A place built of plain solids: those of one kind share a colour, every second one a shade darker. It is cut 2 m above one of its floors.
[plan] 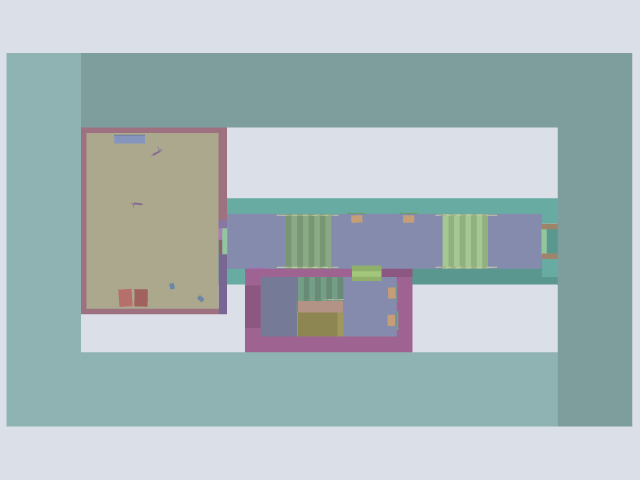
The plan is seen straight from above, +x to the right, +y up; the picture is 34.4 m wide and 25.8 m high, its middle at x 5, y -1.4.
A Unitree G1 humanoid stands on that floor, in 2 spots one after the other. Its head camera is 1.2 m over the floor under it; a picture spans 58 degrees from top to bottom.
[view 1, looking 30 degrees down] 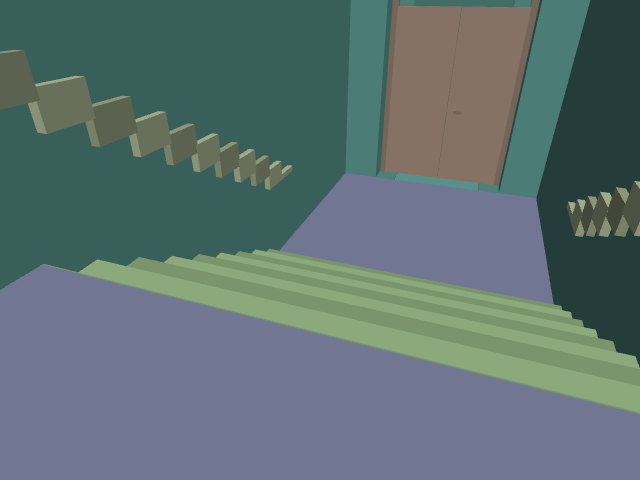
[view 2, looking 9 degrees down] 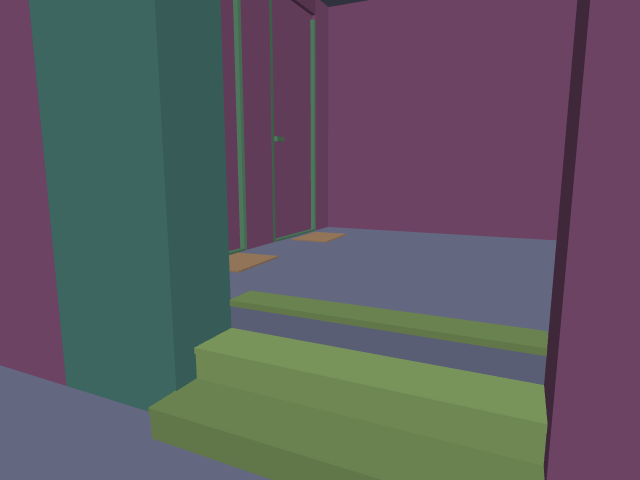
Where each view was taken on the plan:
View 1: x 10.35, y -1.94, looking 20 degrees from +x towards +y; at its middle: floor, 5.32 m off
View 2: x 6.85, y -1.47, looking -65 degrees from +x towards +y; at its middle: mat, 4.48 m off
